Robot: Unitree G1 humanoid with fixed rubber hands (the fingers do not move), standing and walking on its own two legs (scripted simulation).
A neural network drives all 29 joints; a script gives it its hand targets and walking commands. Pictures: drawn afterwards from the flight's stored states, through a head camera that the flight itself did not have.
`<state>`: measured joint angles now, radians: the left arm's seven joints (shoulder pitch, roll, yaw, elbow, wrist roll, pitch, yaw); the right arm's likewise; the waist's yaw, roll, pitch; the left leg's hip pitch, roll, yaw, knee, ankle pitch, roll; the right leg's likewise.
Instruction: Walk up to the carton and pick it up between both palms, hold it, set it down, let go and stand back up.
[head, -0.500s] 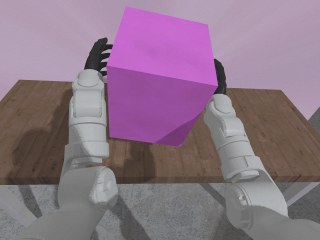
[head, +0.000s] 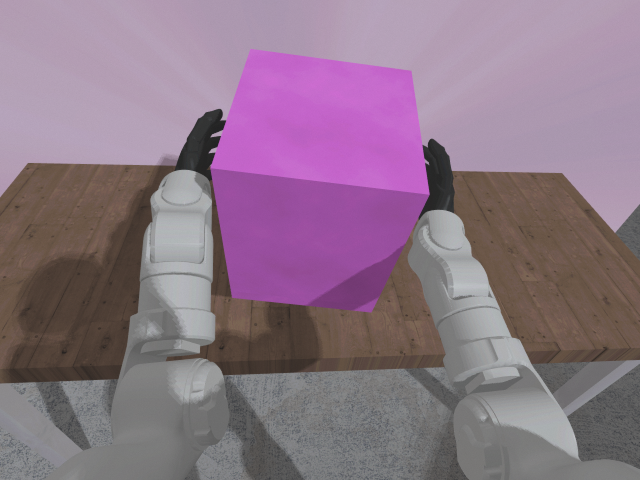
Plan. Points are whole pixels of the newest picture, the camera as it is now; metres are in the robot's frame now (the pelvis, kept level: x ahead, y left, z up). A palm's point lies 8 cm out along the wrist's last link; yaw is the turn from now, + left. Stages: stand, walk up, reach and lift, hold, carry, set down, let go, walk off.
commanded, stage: set down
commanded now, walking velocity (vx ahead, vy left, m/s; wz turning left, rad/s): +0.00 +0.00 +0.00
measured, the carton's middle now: (315, 191) +0.42 -0.04 +0.15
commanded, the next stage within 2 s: none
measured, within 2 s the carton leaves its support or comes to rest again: rests again in 1.74 s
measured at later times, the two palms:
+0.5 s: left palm (213, 187) +0.42 +0.09 +0.17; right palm (440, 227) +0.33 -0.19 +0.15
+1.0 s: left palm (224, 200) +0.44 +0.08 +0.13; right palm (436, 243) +0.33 -0.19 +0.12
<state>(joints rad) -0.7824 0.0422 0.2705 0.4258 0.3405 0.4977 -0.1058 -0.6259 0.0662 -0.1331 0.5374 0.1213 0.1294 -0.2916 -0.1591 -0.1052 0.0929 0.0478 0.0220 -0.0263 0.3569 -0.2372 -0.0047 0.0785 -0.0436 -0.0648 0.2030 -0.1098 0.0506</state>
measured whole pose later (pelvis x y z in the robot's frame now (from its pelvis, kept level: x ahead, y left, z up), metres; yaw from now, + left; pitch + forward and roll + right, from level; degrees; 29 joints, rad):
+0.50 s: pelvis +0.00 +0.00 +0.00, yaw -1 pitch -7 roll -1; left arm -0.81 0.06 0.28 0.62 0.33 0.39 -0.12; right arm -0.60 0.12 -0.20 0.58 0.04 0.06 -0.29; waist -0.17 -0.09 0.08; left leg 0.01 0.02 -0.01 0.33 -0.22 0.00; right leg 0.03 -0.05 -0.05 0.19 -0.09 0.05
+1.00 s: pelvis +0.01 +0.01 +0.00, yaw -2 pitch -4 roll -1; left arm -0.81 0.07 0.27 0.73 0.32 0.31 -0.13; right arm -0.56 0.15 -0.24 0.62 -0.02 0.00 -0.28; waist -0.18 -0.09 0.07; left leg -0.04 0.02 0.01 0.34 -0.23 0.01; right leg -0.02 -0.05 -0.03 0.19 -0.09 0.06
